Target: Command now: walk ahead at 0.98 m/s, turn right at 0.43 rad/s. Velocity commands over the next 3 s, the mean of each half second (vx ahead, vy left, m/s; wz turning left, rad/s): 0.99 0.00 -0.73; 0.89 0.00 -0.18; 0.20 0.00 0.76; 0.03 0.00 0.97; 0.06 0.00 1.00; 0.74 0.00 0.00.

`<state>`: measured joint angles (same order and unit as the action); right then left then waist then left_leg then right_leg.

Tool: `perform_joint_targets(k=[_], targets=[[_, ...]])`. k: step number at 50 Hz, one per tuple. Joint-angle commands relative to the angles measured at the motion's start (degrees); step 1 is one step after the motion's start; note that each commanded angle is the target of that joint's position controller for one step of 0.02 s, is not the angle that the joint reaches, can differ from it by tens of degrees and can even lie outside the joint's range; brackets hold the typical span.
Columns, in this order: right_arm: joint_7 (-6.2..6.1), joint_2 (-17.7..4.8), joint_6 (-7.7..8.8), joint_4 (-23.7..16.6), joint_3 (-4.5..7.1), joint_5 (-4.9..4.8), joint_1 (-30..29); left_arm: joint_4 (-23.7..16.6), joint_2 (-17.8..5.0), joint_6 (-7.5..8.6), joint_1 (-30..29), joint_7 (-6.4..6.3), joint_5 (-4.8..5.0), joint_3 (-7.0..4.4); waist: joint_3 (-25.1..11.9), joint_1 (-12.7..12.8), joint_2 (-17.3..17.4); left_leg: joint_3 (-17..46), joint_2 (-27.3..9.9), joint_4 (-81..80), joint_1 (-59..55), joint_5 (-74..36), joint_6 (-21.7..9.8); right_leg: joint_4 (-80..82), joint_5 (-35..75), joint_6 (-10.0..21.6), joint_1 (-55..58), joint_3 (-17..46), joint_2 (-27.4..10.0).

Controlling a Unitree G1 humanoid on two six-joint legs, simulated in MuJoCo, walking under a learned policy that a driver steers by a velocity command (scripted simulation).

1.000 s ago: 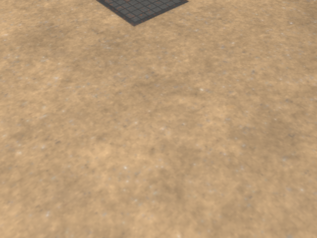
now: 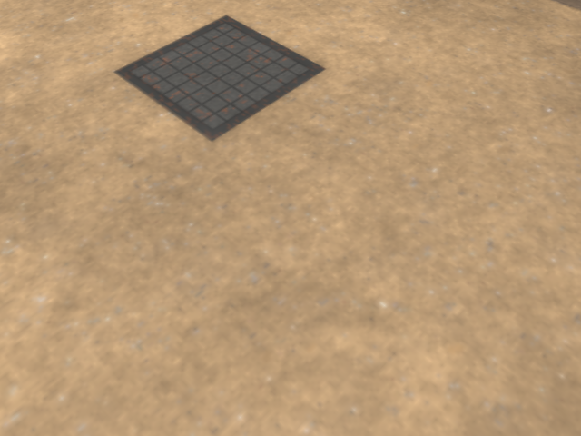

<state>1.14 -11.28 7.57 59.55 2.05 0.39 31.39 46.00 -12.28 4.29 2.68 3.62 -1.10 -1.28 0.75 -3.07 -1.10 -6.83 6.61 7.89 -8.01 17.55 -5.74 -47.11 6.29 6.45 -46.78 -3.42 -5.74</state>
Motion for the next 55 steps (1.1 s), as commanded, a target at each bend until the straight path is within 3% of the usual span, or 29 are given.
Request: perform_joint_targets(k=[1, 4, 7, 8, 9, 10, 12, 15, 18, 22, 25, 27, 28, 29, 30, 31, 32, 33, 36, 40, 43, 47, 48, 49, 50, 51, 52, 53, 55], targets=[[-1.02, -6.58, 1.60, -2.86, 0.27, -0.17, -0.24, -3.62, -1.11, 0.53, -5.99, 0.35, 0.87, 0.73, 8.94, 1.46, 2.33, -1.46, -14.34, -8.10, 10.62, -45.20, 2.04, 9.02, 6.32, 2.39, 11.57, -5.18, 4.76], [-3.39, -10.55, 0.35, -3.08, 0.73, 1.05, 0.22, -2.36, -4.49, 0.53, -2.26, -0.19, 0.20, -0.09, 2.00, 4.49, 7.15, -4.68, -16.77, 5.36, -2.21, -78.63, 4.76, 11.72, -0.25, 4.14, 17.77, -9.16, 11.39], [-4.86, -15.22, -2.21, -5.60, 2.47, 2.58, -7.39, 5.63, -10.96, -0.03, 26.47, -1.08, 0.17, -3.30, -10.34, 19.08, 9.32, -4.55, -18.34, 47.62, 4.55, -82.37, 4.67, 16.34, -9.45, 8.54, 45.00, -4.26, 12.46], [-3.73, -12.43, -1.67, -6.82, 2.12, 2.95, -10.89, 7.00, -12.74, -0.83, 29.97, -1.96, 0.20, -4.67, -10.02, 18.90, 3.90, -3.38, -11.72, 68.11, 20.33, -38.82, 3.05, 12.81, -17.49, 10.08, 55.70, 3.62, 7.19], [-2.23, -3.96, -0.33, -12.42, 0.29, 0.81, -7.65, 5.87, -17.93, -1.50, 24.69, -2.13, -1.39, -5.95, -11.72, 8.61, -15.09, 3.07, -2.34, 88.95, 50.15, 11.95, 6.39, 14.91, -12.66, 21.27, 71.51, 34.61, -6.56], [-2.04, -6.63, 0.99, -15.54, -0.24, 0.08, -12.13, 5.53, -16.38, -1.63, 23.79, -2.09, -0.41, -6.15, -14.93, 10.41, -7.03, 12.35, -4.50, 89.10, 59.41, 7.30, 4.86, 28.02, -26.51, 24.12, 73.58, 48.60, -9.74], [-1.32, -8.65, 2.14, -16.85, -0.18, 1.25, -17.59, 5.69, -9.89, -1.36, 19.56, -2.64, -0.21, -4.98, -2.24, 5.74, 6.49, 12.69, -9.87, 75.02, 55.43, -0.50, 3.28, 35.26, -26.26, 17.14, 54.38, 40.10, -6.46], [-0.54, -6.57, -1.52, -18.17, -1.01, 4.33, -17.96, 4.97, -8.23, 0.58, 17.15, -3.43, 0.84, -3.73, 3.34, -0.10, 7.70, 11.28, -13.18, 66.07, 47.44, 1.68, 6.75, 36.66, -17.50, 14.13, 35.28, 29.63, 0.54], [0.16, -6.06, -2.68, -23.96, -1.96, 3.79, -28.91, 3.86, -11.10, 2.06, 18.17, -3.21, 1.15, -4.21, 7.38, 1.65, 4.31, 6.48, -13.13, 49.11, 42.49, -6.88, 9.17, 39.90, -7.95, 12.82, 23.42, 24.50, 5.06], [0.50, -5.85, -2.38, -27.12, -2.66, 1.73, -36.50, 4.06, -12.94, 1.96, 23.82, -2.38, 1.72, -5.23, 4.25, 7.44, -0.73, 4.69, -8.79, 30.78, 34.45, -24.57, 7.53, 37.55, 8.90, 7.84, 29.57, 23.31, 6.51], [0.00, -7.56, -2.05, -27.73, -2.21, 1.79, -36.34, 4.67, -12.93, 1.97, 25.46, -3.01, 1.75, -5.10, 1.52, 7.97, -2.34, 4.60, -6.77, 21.40, 30.25, -25.29, 4.96, 32.40, 21.53, 5.26, 41.32, 22.45, 4.40], [-1.08, -12.19, -1.59, -24.80, -0.11, 1.60, -25.44, 4.70, -16.09, 2.21, 24.58, -3.43, 0.62, -5.54, -6.24, 2.40, -3.72, 5.08, -4.35, 21.00, 19.57, -18.14, 3.03, 18.35, 35.54, 3.18, 47.94, 22.56, 2.43], [-2.00, -14.34, -1.58, -21.83, 1.08, 1.20, -14.32, 4.09, -17.32, 2.21, 21.08, -3.41, -0.08, -5.78, -10.88, -4.64, -3.73, 5.25, -6.28, 20.85, 9.05, -15.15, 2.22, 5.77, 32.95, 2.37, 44.52, 20.95, 3.72], [-3.19, -17.66, -1.75, -19.36, 2.43, 2.08, -2.29, 2.65, -13.08, 2.55, 18.72, -3.43, -0.86, -4.76, -17.05, -9.64, -1.40, 12.61, -13.69, 25.33, -4.32, -1.11, 1.08, -11.99, 19.60, 2.07, 34.67, 18.50, 5.84], [-2.61, -22.47, -1.49, -18.09, 3.66, 4.71, -2.56, 1.13, -2.51, 2.34, 30.82, -3.18, 2.78, -2.19, -25.00, -0.34, 21.81, 46.66, -32.81, 17.89, -20.51, 7.60, -7.80, -34.04, -33.23, -0.97, 14.17, 12.53, 14.09], [-1.25, -18.17, -2.05, -18.61, 3.86, 3.20, -5.49, 1.67, -7.21, 2.04, 27.27, -3.77, 1.58, -1.76, -22.45, -1.78, 14.99, 57.70, -30.70, 9.67, -16.35, 21.26, -8.40, -36.80, -30.25, 0.54, 6.51, 11.95, 10.87], [-0.86, -13.14, -1.90, -18.80, 2.96, 2.67, -11.18, 0.61, -9.32, 1.65, 18.68, -3.54, 0.78, -2.27, -10.95, -1.61, 7.36, 46.19, -27.14, 7.49, -5.90, 19.57, -6.76, -33.69, -23.12, 0.49, 4.80, 11.18, 7.42], [-0.45, -10.57, -1.82, -17.85, 2.43, 2.74, -12.88, -0.73, -9.44, 1.51, 14.04, -2.93, -0.08, -2.10, -6.28, -1.11, 1.45, 38.82, -24.64, 7.21, 1.62, 11.34, -5.99, -30.78, -20.64, 0.43, 5.94, 10.53, 6.14], [-0.36, -6.14, -0.89, -12.79, 0.88, 2.16, -8.60, -3.60, -5.66, 0.16, 10.94, -1.18, -1.29, -0.98, -1.21, 2.40, 4.91, 26.77, -19.76, 4.78, 11.33, -1.04, -4.17, -25.48, -22.47, 0.08, 7.34, 11.33, 4.09], [-0.14, -8.56, 0.45, -10.67, 1.13, 0.43, -6.38, -8.76, -5.26, -0.20, 1.94, -0.21, -2.05, 0.41, 4.50, 3.64, 4.95, 17.32, -18.39, -2.13, 15.67, -11.63, -4.42, -14.46, -16.96, -1.36, 1.47, 8.22, 2.64], [0.08, -8.03, 0.62, -9.72, 0.65, -0.67, -5.77, -11.56, -2.93, 1.16, -5.79, 0.85, -1.79, 2.28, 7.64, 2.94, 2.74, 9.11, -13.06, -4.42, 24.55, -33.58, -2.64, 6.92, -2.97, -2.12, 15.85, -0.38, 3.63], [-0.35, -14.41, 0.33, -7.40, 1.75, -1.31, -1.94, -8.89, -6.54, 2.20, -0.39, -0.77, -2.27, 1.43, 1.19, 4.71, 5.53, 10.61, -13.82, 6.98, 15.43, -56.84, -0.54, 16.07, 1.17, -1.39, 31.88, -0.73, 9.79], [-1.46, -16.94, -0.41, -8.61, 2.29, -4.06, -3.88, -9.76, -11.10, 3.24, 3.45, -2.08, 1.06, -1.25, -4.92, 9.58, 8.71, 13.63, -15.08, 15.95, 13.00, -57.03, 0.66, 18.93, 4.52, -0.66, 38.97, 5.53, 8.41], [-1.93, -17.43, -1.18, -9.93, 2.26, -3.52, -8.14, -7.58, -13.71, 3.17, 11.37, -2.98, 1.00, -2.25, -9.45, 14.94, 9.34, 12.86, -12.79, 27.54, 15.88, -52.60, 3.02, 20.64, 10.79, -0.23, 47.69, 6.89, 5.00], [-2.23, -12.40, -1.33, -13.26, 1.06, -1.33, -9.60, -5.51, -17.96, 2.63, 20.57, -4.14, -0.87, -3.16, -18.50, 16.38, 3.24, 11.22, -7.49, 46.78, 27.82, -28.29, 5.64, 13.37, 32.05, 1.99, 64.77, 14.84, -6.96], [-1.83, -3.28, -1.62, -12.15, -1.00, -0.69, 4.34, -6.78, -17.27, 2.02, 19.62, -3.78, -3.63, -1.83, -30.93, 8.11, -13.53, 15.42, -1.58, 69.64, 40.82, 22.71, 7.30, 7.86, 60.97, 10.41, 78.60, 30.55, -23.83], [-1.57, -8.49, -1.92, -11.92, 0.03, -2.07, 6.31, -8.66, -14.40, 0.98, 18.07, -3.37, -2.06, -1.86, -36.30, 8.79, -11.70, 19.32, -3.48, 77.04, 43.54, 22.99, 8.29, 10.79, 55.80, 13.96, 76.46, 32.47, -23.68], [-2.03, -10.54, -2.78, -13.91, 1.01, -3.43, 1.07, -9.35, -11.97, 0.41, 13.14, -3.34, -0.40, -1.94, -27.95, 7.47, -8.70, 15.06, -7.26, 75.70, 48.94, 18.40, 8.86, 15.17, 39.26, 13.08, 68.12, 26.62, -21.00], [-3.40, -10.43, -5.19, -14.95, 2.12, -2.83, -4.93, -8.37, -6.94, 0.24, 6.37, -3.78, 1.34, -0.84, -12.07, 3.62, -2.04, 10.71, -10.94, 72.45, 49.39, 11.03, 10.61, 23.43, 21.83, 9.68, 48.44, 17.54, -14.74]])
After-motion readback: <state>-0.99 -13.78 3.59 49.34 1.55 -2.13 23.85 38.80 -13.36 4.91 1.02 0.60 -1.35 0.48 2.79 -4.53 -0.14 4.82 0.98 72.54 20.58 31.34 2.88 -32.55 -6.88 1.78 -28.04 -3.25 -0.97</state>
